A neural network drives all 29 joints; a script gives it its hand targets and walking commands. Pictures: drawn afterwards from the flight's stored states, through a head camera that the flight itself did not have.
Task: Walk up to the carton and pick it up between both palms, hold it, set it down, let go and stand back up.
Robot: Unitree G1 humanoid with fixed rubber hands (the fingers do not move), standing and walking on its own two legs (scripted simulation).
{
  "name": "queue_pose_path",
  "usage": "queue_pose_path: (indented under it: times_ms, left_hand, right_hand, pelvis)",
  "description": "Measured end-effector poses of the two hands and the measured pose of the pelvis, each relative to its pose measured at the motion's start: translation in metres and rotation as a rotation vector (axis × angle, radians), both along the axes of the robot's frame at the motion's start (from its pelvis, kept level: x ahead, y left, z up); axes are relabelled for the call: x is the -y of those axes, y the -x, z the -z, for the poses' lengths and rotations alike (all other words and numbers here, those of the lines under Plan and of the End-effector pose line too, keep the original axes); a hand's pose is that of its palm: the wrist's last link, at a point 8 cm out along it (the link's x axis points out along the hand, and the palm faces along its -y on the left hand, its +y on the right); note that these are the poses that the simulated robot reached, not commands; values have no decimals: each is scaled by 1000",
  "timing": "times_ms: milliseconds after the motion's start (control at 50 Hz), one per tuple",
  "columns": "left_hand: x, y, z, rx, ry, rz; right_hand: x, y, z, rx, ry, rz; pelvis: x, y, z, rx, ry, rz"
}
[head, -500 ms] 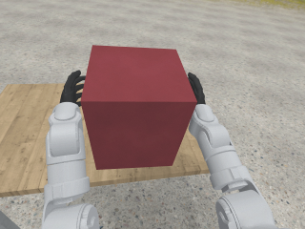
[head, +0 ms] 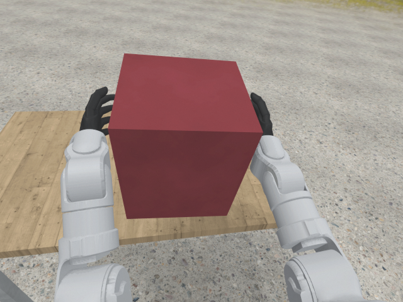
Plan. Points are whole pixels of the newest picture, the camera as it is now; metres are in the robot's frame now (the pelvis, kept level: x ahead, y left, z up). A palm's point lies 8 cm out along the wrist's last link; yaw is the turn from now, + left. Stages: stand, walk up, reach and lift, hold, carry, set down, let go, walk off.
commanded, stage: hold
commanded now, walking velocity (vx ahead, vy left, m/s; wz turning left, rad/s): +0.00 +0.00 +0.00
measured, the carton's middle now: (180, 141) +0.39 +0.01 +0.17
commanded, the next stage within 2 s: none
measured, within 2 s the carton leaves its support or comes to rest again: neither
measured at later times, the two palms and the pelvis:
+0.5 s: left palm (94, 134) +0.36 +0.16 +0.21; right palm (259, 136) +0.36 -0.14 +0.20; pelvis +0.00 +0.00 +0.00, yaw +0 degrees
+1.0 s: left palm (97, 133) +0.35 +0.15 +0.22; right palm (265, 140) +0.35 -0.15 +0.20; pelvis -0.01 -0.01 +0.00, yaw +0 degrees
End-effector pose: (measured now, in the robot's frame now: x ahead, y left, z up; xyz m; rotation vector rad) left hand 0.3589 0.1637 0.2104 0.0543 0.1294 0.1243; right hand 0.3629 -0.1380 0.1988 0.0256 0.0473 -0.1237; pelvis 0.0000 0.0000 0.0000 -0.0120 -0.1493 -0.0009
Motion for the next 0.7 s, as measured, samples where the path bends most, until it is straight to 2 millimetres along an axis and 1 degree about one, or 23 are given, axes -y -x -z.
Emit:
queue_pose_path:
  times_ms: [60, 240, 400, 520, 600, 700]
  left_hand:
    - [1, -1, 0, -5, 4, 3]
    - [1, -3, 7, -28, 4, 1]
    - [0, 0, 6, -9, 6, -1]
    - [0, 2, 4, -10, 0, 0]
    - [3, 7, 2, 6, -12, 6]
    - [9, 11, 6, -15, -4, 16]
  right_hand:
    - [1, 0, -1, -5, 3, 3]
    - [1, -3, 6, -29, 13, 0]
    - [0, -1, 2, -10, 15, -4]
    - [0, 1, 3, -12, -5, -2]
    - [3, 8, 3, 4, -13, 4]
    - [9, 16, 9, -16, -3, 16]
  pelvis:
    - [0, 0, 0, 3, -1, 0]
    - [1, -2, 0, 4, -2, 1]
    - [1, -3, 0, 9, 0, -2]
    - [0, -2, 0, 8, -1, -3]
    - [0, -2, 0, 17, 1, -9]
    - [2, 0, 1, 34, -1, -3]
